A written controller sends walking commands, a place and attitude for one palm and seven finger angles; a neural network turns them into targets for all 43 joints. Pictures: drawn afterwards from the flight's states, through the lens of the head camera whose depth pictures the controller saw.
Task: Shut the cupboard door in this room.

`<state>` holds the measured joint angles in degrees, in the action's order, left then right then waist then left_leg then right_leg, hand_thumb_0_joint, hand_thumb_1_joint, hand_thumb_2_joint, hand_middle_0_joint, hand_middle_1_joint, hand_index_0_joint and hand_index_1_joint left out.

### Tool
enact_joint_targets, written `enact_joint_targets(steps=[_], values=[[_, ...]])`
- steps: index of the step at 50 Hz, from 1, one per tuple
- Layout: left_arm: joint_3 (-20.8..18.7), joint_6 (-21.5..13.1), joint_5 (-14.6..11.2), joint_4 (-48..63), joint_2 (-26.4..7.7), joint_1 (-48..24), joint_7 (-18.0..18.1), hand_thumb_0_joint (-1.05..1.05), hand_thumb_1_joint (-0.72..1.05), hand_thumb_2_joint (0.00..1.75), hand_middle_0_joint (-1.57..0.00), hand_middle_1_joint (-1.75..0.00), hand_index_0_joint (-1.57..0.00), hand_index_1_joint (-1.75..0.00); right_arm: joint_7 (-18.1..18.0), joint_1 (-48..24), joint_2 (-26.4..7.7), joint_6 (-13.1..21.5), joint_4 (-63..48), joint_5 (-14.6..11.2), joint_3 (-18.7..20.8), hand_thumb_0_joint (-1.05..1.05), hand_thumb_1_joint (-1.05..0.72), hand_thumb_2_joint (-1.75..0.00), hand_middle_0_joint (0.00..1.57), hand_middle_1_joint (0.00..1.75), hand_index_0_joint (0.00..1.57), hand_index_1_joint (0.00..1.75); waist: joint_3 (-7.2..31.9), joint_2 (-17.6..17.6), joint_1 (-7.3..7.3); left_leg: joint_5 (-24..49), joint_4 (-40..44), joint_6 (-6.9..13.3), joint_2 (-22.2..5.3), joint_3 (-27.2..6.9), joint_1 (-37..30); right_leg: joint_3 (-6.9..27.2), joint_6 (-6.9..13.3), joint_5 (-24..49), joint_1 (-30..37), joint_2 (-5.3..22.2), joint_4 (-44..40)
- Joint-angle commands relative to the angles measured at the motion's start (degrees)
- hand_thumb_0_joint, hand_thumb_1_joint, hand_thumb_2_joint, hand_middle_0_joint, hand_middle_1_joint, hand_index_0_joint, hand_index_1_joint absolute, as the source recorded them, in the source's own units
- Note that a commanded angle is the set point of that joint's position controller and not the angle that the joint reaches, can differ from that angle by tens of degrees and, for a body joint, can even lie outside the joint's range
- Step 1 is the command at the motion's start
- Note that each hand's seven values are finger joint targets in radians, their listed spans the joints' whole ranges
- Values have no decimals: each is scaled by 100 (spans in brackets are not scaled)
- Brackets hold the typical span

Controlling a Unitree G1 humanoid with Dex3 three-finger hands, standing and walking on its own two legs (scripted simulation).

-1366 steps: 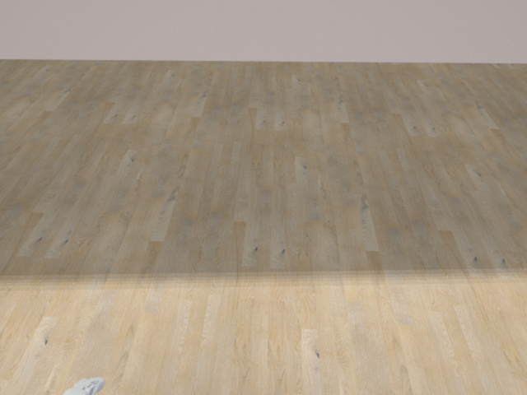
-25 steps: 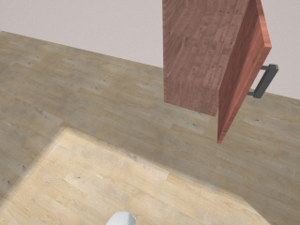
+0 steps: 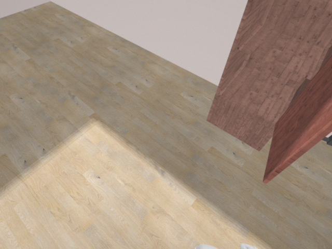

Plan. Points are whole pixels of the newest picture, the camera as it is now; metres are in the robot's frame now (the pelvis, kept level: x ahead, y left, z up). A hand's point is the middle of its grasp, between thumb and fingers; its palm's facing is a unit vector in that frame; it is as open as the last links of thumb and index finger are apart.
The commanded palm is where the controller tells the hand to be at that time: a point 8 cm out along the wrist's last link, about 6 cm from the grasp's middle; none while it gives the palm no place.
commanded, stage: stand and wait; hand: left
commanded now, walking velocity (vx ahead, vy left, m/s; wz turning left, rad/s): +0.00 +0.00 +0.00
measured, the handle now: out of the picture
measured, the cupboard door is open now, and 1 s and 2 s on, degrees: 100 100 100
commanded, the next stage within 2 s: turn or walk to find it in 0.40 s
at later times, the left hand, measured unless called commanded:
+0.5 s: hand out of the picture +0.06 +0.14 -0.18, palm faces +0.02 -0.98 -0.20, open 7.3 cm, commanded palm none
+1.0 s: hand out of the picture +0.08 +0.12 -0.18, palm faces +0.00 -0.99 -0.16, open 7.4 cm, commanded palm none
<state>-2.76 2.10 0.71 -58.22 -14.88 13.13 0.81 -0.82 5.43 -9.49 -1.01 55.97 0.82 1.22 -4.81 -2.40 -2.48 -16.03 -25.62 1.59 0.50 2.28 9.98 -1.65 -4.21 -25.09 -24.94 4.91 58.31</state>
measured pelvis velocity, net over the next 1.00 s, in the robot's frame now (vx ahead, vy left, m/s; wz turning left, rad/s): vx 0.09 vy -0.04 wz -0.04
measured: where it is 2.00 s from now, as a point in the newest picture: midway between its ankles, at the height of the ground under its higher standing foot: outside the picture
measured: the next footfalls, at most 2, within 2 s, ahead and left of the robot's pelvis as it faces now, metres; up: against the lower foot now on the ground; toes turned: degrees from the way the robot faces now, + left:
right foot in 0.16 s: +0.05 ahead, -0.14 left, +0.00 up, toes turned -5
left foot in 1.04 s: +0.16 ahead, +0.08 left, +0.00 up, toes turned +12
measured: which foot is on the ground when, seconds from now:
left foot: down 0.00-0.76, up 0.78-1.00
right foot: up 0.00-0.14, down 0.16-1.00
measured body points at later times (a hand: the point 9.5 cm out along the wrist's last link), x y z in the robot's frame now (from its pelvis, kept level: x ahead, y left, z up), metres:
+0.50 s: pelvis +0.02 -0.04 +0.00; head +0.04 -0.04 +0.45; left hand +0.06 +0.20 -0.16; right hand -0.01 -0.27 -0.16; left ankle -0.02 +0.11 -0.74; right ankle +0.01 -0.14 -0.74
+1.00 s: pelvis +0.09 -0.04 +0.00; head +0.13 -0.04 +0.44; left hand +0.09 +0.17 -0.17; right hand +0.10 -0.27 -0.17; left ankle +0.10 +0.09 -0.73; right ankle +0.02 -0.13 -0.74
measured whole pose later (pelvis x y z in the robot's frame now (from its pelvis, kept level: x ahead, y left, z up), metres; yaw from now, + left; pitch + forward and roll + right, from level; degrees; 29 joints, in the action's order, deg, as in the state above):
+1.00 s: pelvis +0.09 -0.04 +0.00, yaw -2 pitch +0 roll +0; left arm -0.7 -1.4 0.8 -64.4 -7.0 15.2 1.3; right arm -1.9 11.4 -9.2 -0.6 63.8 0.5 1.7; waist -5.1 -0.1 -0.3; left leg -20.0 -37.1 -2.1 -3.2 3.7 18.3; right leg -7.5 1.4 -20.3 -7.5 1.3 27.7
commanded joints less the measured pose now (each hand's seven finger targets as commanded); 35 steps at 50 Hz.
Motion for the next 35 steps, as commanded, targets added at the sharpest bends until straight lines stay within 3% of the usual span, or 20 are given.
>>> enact_joint_targets(steps=[1, 4, 6, 7, 8, 9, 10, 11, 13, 17, 19, 22, 23, 25, 28, 30, 31, 32, 33, 35], values=[[57, -100, 4, 226, -152, 39, 35, 0, 90, 90, -20, -30, -20, -30, -70, 480, -1069, 134, -57, 2, 272, 0, -90, -90, 20, 30, 20, 30, 493, 1056, 268, 3655, 589, 711, -1384, -785, -591, -81, -21, 18, 128, 8, -985], [92, -146, -7, 143, -107, 36, 41, 0, 90, 90, -20, -30, -20, -30, -68, 539, -1041, 122, 96, 20, 289, 0, -90, -90, 20, 30, 20, 30, 426, 1198, 267, 3273, 508, 619, -1321, -897, -369, -205, 43, 207, 700, -111, -2033], [93, -202, 7, -48, -117, 429, 52, 0, 90, 90, -20, -30, -20, -30, -69, 456, -972, 132, 152, -7, 275, 0, -90, -90, 20, 30, 20, 30, 474, 973, 59, 2517, 245, 374, -1152, -770, -66, -286, 71, 1228, 1415, -102, -3102], [89, -258, 31, -119, -249, 586, 71, 0, 90, 90, -20, -30, -20, -30, -54, 520, -834, 151, 190, -37, 249, 0, -90, -90, 20, 30, 20, 30, 546, 574, 19, 1868, -58, 118, -911, -618, 151, -73, 123, 1902, 1844, 99, -3629], [80, -326, 51, -142, -510, 509, 99, 0, 90, 90, -20, -30, -20, -30, -34, 723, -578, 157, 203, -80, 201, 0, -90, -90, 20, 30, 20, 30, 682, -119, 166, 905, -331, -140, -573, -333, 484, 698, 377, 2660, 2146, 756, -3699], [58, -343, 40, -103, -696, 356, 105, 0, 90, 90, -20, -30, -20, -30, -5, 817, -439, 126, 196, -85, 150, 0, -90, -90, 20, 30, 20, 30, 531, -538, 235, -106, -379, -277, -284, -110, 681, 995, 689, 3139, 2046, 1282, -3798], [-12, -377, 17, -100, -842, 375, 98, 0, 90, 90, -20, -30, -20, -30, -38, 761, -477, 38, 228, -43, 150, 0, -90, -90, 20, 30, 20, 30, 514, -1466, 138, -1015, -746, -333, -219, -61, 579, 1335, 1009, 3070, 1710, 1430, -4116], [17, -372, 21, -121, -707, 297, 94, 0, 90, 90, -20, -30, -20, -30, -49, 701, -579, 11, 251, -23, 167, 0, -90, -90, 20, 30, 20, 30, 309, -1395, 110, -1240, -1064, -305, -263, -173, 536, 1337, 1183, 3019, 1418, 1411, -4250], [42, -355, 13, -133, -528, 31, 99, 0, 90, 90, -20, -30, -20, -30, -68, 974, -482, 41, 461, -35, 129, 0, -90, -90, 20, 30, 20, 30, 361, -792, 264, -862, -896, -286, -348, -228, 484, 901, 1231, 3453, 1614, 1181, -3882], [81, -343, -66, -217, -317, -54, 110, 0, 90, 90, -20, -30, -20, -30, -83, 1303, -461, 142, 777, -10, 83, 0, -90, -90, 20, 30, 20, 30, 658, -48, 298, 1185, 225, -274, -591, -317, -297, 294, 718, 2795, 1500, 576, -3533], [92, -298, -49, -264, -248, -111, 98, 0, 90, 90, -20, -30, -20, -30, -73, 1206, -522, 150, 815, -17, 79, 0, -90, -90, 20, 30, 20, 30, 433, 168, 235, 1181, 298, -285, -714, -308, -181, 185, 544, 1957, 1380, 366, -3751], [116, -286, -62, -380, -202, 21, 92, 0, 90, 90, -20, -30, -20, -30, -114, 1211, -465, 184, 902, -14, 51, 0, -90, -90, 20, 30, 20, 30, 223, 398, 200, 1265, 445, -261, -757, -246, -104, 268, 535, 2311, 1556, 287, -3787], [109, -289, -65, -428, -162, 78, 78, 0, 90, 90, -20, -30, -20, -30, -128, 1277, -471, 192, 911, -3, 58, 0, -90, -90, 20, 30, 20, 30, 313, 420, 210, 1094, 398, -268, -753, -156, -186, 333, 560, 2220, 1572, 275, -3821], [38, -260, -33, -415, -241, 118, 26, 0, 90, 90, -20, -30, -20, -30, -114, 1421, -525, 181, 887, 27, 112, 0, -90, -90, 20, 30, 20, 30, 295, 359, 236, 107, 288, -259, -718, 2, -162, 465, 639, 905, 1405, 204, -3900], [-91, -203, 11, -274, -277, 107, -70, 0, 90, 90, -20, -30, -20, -30, -86, 1517, -607, 168, 748, 71, 192, 0, -90, -90, 20, 30, 20, 30, -240, 293, 272, -1299, 372, -130, -764, -57, 232, 693, 749, -746, 766, 55, -3917], [-128, -213, 32, -120, -163, 82, -129, 0, 90, 90, -20, -30, -20, -30, -82, 1689, -758, 198, 662, 82, 264, 0, -90, -90, 20, 30, 20, 30, -360, 649, 360, -1963, 659, 91, -1103, -491, 99, 508, 726, -962, 202, -211, -3307], [-97, -240, 38, -61, 14, 50, -149, 0, 90, 90, -20, -30, -20, -30, -96, 1748, -859, 222, 652, 74, 282, 0, -90, -90, 20, 30, 20, 30, -428, 963, 394, -1998, 975, 262, -1410, -873, -100, 194, 642, -485, -125, -395, -2776], [-48, -272, 52, -4, 203, 6, -159, 0, 90, 90, -20, -30, -20, -30, -114, 1810, -939, 249, 659, 62, 308, 0, -90, -90, 20, 30, 20, 30, -402, 1355, 429, -1725, 1197, 423, -1752, -1180, -285, -210, 553, 180, -294, -517, -2203], [-5, -290, 71, 28, 301, -58, -159, 0, 90, 90, -20, -30, -20, -30, -123, 1809, -941, 273, 667, 55, 307, 0, -90, -90, 20, 30, 20, 30, -375, 1547, 435, -873, 1160, 563, -1916, -1193, -429, -374, 492, 324, -347, -452, -1930], [9, -342, 55, -31, 316, 79, -151, 0, 90, 90, -20, -30, -20, -30, -138, 1726, -790, 295, 670, 59, 242, 0, -90, -90, 20, 30, 20, 30, -240, 1200, 311, 1058, 615, 490, -1724, -633, -320, -444, 458, 347, 280, -333, -2466]])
